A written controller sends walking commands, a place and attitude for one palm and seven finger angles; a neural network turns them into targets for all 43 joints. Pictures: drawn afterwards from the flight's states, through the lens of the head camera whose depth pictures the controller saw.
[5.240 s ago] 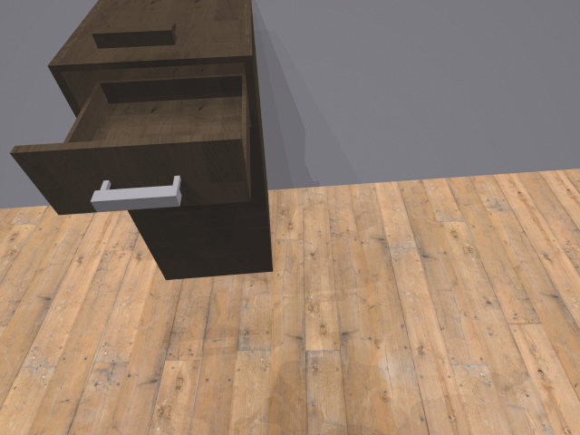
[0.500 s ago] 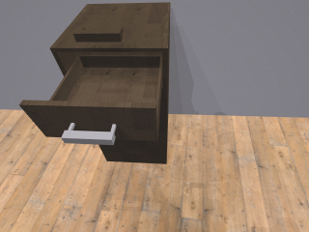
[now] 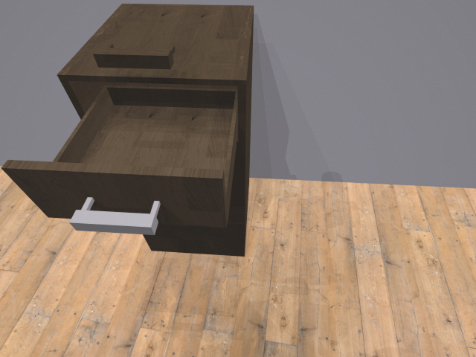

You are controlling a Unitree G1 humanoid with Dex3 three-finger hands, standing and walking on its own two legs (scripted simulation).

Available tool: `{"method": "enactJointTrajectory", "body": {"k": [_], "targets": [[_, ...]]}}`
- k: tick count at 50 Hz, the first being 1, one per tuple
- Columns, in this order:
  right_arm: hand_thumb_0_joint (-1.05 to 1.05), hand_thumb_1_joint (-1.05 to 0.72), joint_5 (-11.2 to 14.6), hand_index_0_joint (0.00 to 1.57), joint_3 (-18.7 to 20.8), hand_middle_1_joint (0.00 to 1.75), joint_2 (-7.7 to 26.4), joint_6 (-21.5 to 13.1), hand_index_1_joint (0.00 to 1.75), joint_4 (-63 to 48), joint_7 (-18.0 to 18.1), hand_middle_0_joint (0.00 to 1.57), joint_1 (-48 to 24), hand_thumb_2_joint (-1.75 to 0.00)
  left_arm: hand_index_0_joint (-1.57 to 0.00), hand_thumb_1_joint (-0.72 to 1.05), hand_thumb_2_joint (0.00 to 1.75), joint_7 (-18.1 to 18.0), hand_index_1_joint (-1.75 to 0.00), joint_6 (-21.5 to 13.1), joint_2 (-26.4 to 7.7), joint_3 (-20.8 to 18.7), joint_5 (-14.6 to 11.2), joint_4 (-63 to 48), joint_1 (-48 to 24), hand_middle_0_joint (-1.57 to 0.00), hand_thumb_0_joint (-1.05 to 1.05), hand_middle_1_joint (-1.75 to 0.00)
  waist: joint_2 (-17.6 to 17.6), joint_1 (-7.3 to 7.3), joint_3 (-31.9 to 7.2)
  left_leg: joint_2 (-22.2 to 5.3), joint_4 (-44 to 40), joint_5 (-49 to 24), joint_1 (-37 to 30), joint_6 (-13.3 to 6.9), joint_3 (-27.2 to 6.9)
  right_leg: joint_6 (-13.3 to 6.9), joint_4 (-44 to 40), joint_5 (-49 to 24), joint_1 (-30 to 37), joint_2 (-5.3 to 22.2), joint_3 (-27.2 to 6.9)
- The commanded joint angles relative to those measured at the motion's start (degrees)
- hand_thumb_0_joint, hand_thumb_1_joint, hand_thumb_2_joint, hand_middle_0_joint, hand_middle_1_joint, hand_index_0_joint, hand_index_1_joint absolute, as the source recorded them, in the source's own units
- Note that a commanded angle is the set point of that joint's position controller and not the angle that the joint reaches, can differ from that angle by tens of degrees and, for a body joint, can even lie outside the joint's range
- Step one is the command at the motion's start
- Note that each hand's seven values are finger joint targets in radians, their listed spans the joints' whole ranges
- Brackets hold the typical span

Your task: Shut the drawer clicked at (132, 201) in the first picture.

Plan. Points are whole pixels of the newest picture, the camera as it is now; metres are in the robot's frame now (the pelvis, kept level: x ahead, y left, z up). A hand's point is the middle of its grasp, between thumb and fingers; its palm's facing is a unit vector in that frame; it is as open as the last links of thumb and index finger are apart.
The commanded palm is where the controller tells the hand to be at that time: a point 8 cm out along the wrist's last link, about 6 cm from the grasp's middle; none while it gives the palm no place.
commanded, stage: look again from close up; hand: left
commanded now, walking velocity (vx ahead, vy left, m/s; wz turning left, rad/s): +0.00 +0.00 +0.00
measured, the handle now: (119, 212) +0.35 +0.25 +0.03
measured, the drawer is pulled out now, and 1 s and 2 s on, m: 0.27 0.27 0.27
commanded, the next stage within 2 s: raise the hand and make a fist in 0.20 s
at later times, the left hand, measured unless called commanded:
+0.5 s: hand (131, 309) +0.19 +0.19 +0.00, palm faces +0.25 -0.96 -0.12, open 7.0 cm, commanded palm +0.09 +0.23 -0.04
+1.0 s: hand (129, 327) +0.16 +0.17 +0.01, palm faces -0.14 -0.99 -0.07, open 4.5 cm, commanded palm +0.12 +0.25 +0.02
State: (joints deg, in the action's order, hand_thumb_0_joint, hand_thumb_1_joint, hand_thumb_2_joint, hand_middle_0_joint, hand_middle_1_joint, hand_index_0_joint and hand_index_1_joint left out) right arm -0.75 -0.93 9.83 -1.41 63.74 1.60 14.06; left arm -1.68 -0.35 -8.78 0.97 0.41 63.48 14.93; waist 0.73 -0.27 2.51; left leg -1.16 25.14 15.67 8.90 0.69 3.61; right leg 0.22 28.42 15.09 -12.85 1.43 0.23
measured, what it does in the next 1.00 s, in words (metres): lowers itself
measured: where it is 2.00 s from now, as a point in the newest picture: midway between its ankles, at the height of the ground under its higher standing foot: outside the picture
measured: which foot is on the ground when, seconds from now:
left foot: down 0.00-1.00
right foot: down 0.00-1.00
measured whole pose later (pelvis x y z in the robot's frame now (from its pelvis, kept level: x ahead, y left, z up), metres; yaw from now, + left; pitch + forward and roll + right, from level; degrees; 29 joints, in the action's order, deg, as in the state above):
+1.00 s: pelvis -0.05 +0.00 -0.07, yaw +4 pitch +7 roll -2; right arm 2.4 -3.9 10.7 -14.8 31.6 3.2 11.4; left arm 22.5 -16.7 -14.8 -6.7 -14.7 -5.2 18.8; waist 2.3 -0.6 -4.3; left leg -2.1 60.0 27.5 39.8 0.8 -2.4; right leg -0.2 56.5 25.0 -38.6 1.6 5.5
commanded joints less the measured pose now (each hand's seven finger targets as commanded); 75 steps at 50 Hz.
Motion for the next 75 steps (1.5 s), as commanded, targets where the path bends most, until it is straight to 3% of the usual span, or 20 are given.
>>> {"method": "enactJointTrajectory", "body": {"k": [1, 14, 15, 16, 17, 18, 19, 20, 22, 25, 30, 33, 40, 44, 51, 53, 56, 63, 68, 75], "targets": [[0.00, -0.90, 0.1, 0.20, 1.1, 0.30, 4.7, -0.4, 0.30, -1.0, 0.1, 0.20, 3.9, -0.90, -0.20, 0.90, 0.90, -0.3, -0.30, -1.2, -6.8, -1.3, 0.1, -1.8, 3.3, -0.20, 0.00, -0.30, -2.1, 0.25, -1.1, -4.3, -3.9, -10.7, 0.0, -1.6, -3.7, -2.1, -5.1, -14.6, 1.3, 4.6, -4.9], [0.00, -0.90, 0.1, 0.20, 1.1, 0.30, 4.7, -0.3, 0.30, -0.2, 0.2, 0.20, 3.2, -0.90, -0.20, 0.90, 0.90, -0.2, -0.30, -1.3, -6.9, -1.6, 0.1, -1.8, 2.8, -0.20, 0.00, -0.30, -2.0, 0.13, -0.2, -4.5, -4.5, -10.4, -0.2, -1.1, -3.7, -2.2, -6.3, -14.4, 1.8, 4.3, -4.7], [0.00, -0.90, 0.7, 0.20, 2.1, 0.30, 6.9, -0.5, 0.30, -4.0, -0.3, 0.20, -2.2, -0.90, -0.20, 0.90, 0.90, -2.6, -0.30, -2.2, -8.3, -2.1, 0.6, 0.9, 8.6, -0.20, 0.00, -0.30, -3.4, -2.14, 0.3, -5.4, 8.2, -8.9, 4.6, 0.3, -1.1, -0.5, -6.0, -36.4, 3.1, 8.7, -7.9], [0.00, -0.90, 3.6, 0.20, 2.8, 0.30, 15.1, -9.3, 0.30, -24.2, 2.6, 0.20, -0.6, -0.90, -0.22, 0.90, 0.90, -1.7, -0.32, -15.3, -20.8, -9.0, -12.0, -88.6, -35.1, -0.22, 0.00, -0.32, 8.3, 4.46, -28.9, 1.7, -0.6, -16.1, -8.9, -2.1, -2.2, -2.0, -1.0, -29.4, 11.1, 3.4, -3.9], [0.00, -0.90, 2.5, 0.20, 1.9, 0.30, 9.4, -14.0, 0.30, -21.2, 4.9, 0.20, -5.6, -0.90, -0.24, 0.90, 0.90, -3.9, -0.34, -11.6, -16.6, -10.2, -6.8, -72.7, -7.3, -0.24, 0.00, -0.34, 15.9, -1.66, -25.9, 0.7, -1.0, -24.7, -10.2, -2.9, -0.3, -3.4, 1.3, -19.9, 9.7, 0.2, -1.2], [0.00, -0.90, 3.1, 0.20, 2.6, 0.30, 10.6, -15.7, 0.30, -18.5, 5.0, 0.20, -5.6, -0.90, -0.26, 0.90, 0.90, -6.4, -0.37, -8.7, -11.4, -5.9, -7.9, -68.2, -4.8, -0.26, 0.00, -0.37, 14.7, 0.47, -19.6, -0.2, 0.3, -21.4, -5.3, -1.4, -1.3, -2.8, 0.0, -13.3, 5.1, 0.0, 2.0], [0.00, -0.90, 3.7, 0.20, 2.3, 0.30, 7.5, -15.7, 0.30, -18.5, 4.0, 0.20, -3.0, -0.90, -0.28, 0.90, 0.90, -5.5, -0.39, -3.2, 1.7, 1.2, -8.1, -57.8, 11.0, -0.28, 0.00, -0.39, 6.9, 1.34, -13.2, -0.9, 0.2, -18.2, -2.1, -1.8, -1.5, -1.7, -0.9, -11.1, 0.5, -0.1, 3.4], [0.00, -0.90, 3.8, 0.20, 2.6, 0.30, 10.1, -16.7, 0.30, -23.2, 3.8, 0.20, -4.7, -0.90, -0.30, 0.90, 0.90, -4.0, -0.41, -4.8, -0.8, -0.6, -10.5, -69.0, 0.6, -0.30, 0.00, -0.41, 2.0, 2.20, -4.9, -0.4, 0.7, -12.9, 2.7, -1.7, -3.6, -1.0, -1.2, -9.1, -2.7, 0.1, 3.9], [0.00, -0.90, 2.2, 0.20, 4.5, 0.30, 11.1, -18.5, 0.30, -25.6, 4.0, 0.20, -4.3, -0.90, -0.34, 0.90, 0.90, -1.0, -0.45, -10.7, -4.0, -5.2, -9.9, -63.8, 4.1, -0.34, 0.00, -0.45, -10.8, 3.18, -0.3, 0.8, 4.7, -4.2, 9.4, -2.3, -3.1, 0.0, -1.5, 1.5, -11.2, -0.5, 4.6], [0.00, -0.90, 1.7, 0.20, 5.7, 0.30, 10.2, -18.7, 0.30, -31.2, 1.4, 0.20, -6.0, -0.90, -0.40, 0.90, 0.90, 8.2, -0.52, -19.8, -0.1, -7.6, -12.4, -52.6, 25.8, -0.40, 0.00, -0.52, -18.8, -2.95, -0.8, 2.0, 10.8, -0.9, 20.3, -0.9, -2.4, -0.3, 5.2, 4.9, -14.2, -0.9, 3.9], [0.00, -0.90, 2.0, 0.20, 7.0, 0.30, 11.7, -17.6, 0.30, -39.7, -2.0, 0.20, -8.6, -0.90, -0.50, 0.90, 0.90, 24.8, -0.62, -31.8, -9.5, -15.8, -14.8, -58.6, 26.5, -0.50, 0.00, -0.62, -7.2, -4.36, -11.4, 3.5, 20.8, -3.6, 26.6, -0.2, -0.2, -1.5, 15.8, -8.1, -12.7, 0.9, 0.0], [0.00, -0.90, 2.2, 0.20, 6.5, 0.30, 11.0, -15.9, 0.30, -43.9, -0.8, 0.20, -9.0, -0.90, -0.56, 0.90, 0.90, 24.2, -0.69, -30.3, -11.9, -18.1, -17.2, -72.7, 17.7, -0.56, 0.00, -0.69, 0.0, -4.02, -15.5, 3.9, 23.0, -0.7, 27.6, -1.2, 0.2, -1.4, 16.8, -0.1, -14.9, 0.5, -1.6], [0.00, -0.90, 1.9, 0.20, 3.9, 0.30, 10.3, -16.8, 0.30, -42.0, 1.5, 0.20, -3.4, -0.90, -0.70, 0.90, 0.90, 19.6, -0.84, -34.9, -7.3, -8.2, -16.1, -89.7, -0.6, -0.70, 0.00, -0.84, 5.6, 4.15, -15.5, 1.1, 27.4, 3.5, 24.1, -2.6, -4.8, -1.7, 19.7, 5.9, -26.2, -1.9, 0.8], [0.00, -0.90, 3.4, 0.20, 3.1, 0.30, 12.0, -17.8, 0.30, -41.0, 2.6, 0.20, -3.5, -0.90, -0.78, 0.90, 0.90, 23.9, -0.93, -28.1, -10.2, -6.2, -15.3, -81.6, -2.2, -0.78, 0.00, -0.93, 1.6, 5.79, -10.8, 0.8, 25.9, 11.1, 27.9, -2.8, -6.2, -1.1, 15.6, 14.8, -26.1, -1.9, -0.4], [0.00, -0.90, 4.2, 0.20, 2.6, 0.30, 9.1, -15.5, 0.30, -44.3, 3.1, 0.20, -8.6, -0.90, -0.92, 0.90, 0.90, 19.8, -1.08, -9.4, -13.6, -19.9, -19.5, -81.9, 11.5, -0.92, 0.00, -1.08, -1.7, -3.44, -19.1, 1.6, 18.7, 2.7, 24.1, -1.7, -5.0, -0.7, 13.8, 7.7, -12.0, -0.9, 2.6], [0.00, -0.90, 3.9, 0.20, 2.2, 0.30, 8.2, -15.3, 0.30, -43.9, 3.0, 0.20, -9.5, -0.90, -0.96, 0.90, 0.90, 16.1, -1.12, -9.9, -13.5, -21.9, -20.7, -84.7, 12.8, -0.96, 0.00, -1.12, -3.9, -4.28, -16.8, 1.1, 17.4, 1.0, 24.1, -1.3, -5.3, -1.0, 14.1, 6.0, -10.6, -1.7, 3.8], [0.00, -0.90, 3.4, 0.20, 2.6, 0.30, 8.1, -16.5, 0.30, -43.2, 2.0, 0.20, -6.5, -0.90, -1.02, 0.90, 0.90, 13.1, -1.19, -13.8, -12.0, -19.6, -18.3, -90.1, 14.6, -1.02, 0.00, -1.19, 1.5, -3.29, -14.6, 0.6, 16.0, -1.3, 21.9, -1.1, -4.8, -1.2, 14.9, 3.0, -13.2, -2.0, 5.2], [0.00, -0.90, 3.7, 0.20, 2.4, 0.30, 10.9, -20.9, 0.30, -41.9, 1.6, 0.20, -4.2, -0.90, -1.16, 0.90, 0.90, 17.7, -1.34, -17.1, -9.3, -9.6, -16.4, -92.6, 10.9, -1.16, 0.00, -1.34, 2.1, 1.80, -11.3, 0.4, 16.2, 3.8, 19.3, -1.8, -6.0, -0.8, 12.5, 6.6, -16.7, -1.9, 4.2], [0.00, -0.90, 3.8, 0.20, 2.5, 0.30, 10.9, -21.5, 0.30, -41.0, 2.6, 0.20, -4.3, -0.90, -1.26, 0.90, 0.90, 15.3, -1.45, -15.1, -15.1, -16.1, -15.3, -95.4, 9.2, -1.26, 0.00, -1.45, 1.7, -0.33, -13.4, 0.3, 14.1, 1.7, 16.5, -1.7, -6.9, -1.0, 12.0, 4.6, -13.5, -1.9, 4.9], [0.00, -0.90, 4.2, 0.20, 1.6, 0.30, 9.5, -19.8, 0.30, -41.8, 2.3, 0.20, -5.5, -0.90, -1.40, 0.90, 0.90, 14.9, -1.60, -9.5, -13.6, -18.0, -16.8, -95.7, 12.1, -1.40, 0.00, -1.60, 3.3, -2.32, -13.2, 0.5, 12.5, -8.3, 12.8, -1.0, -5.0, -1.1, 10.4, -7.5, -7.4, -2.0, 5.4]]}}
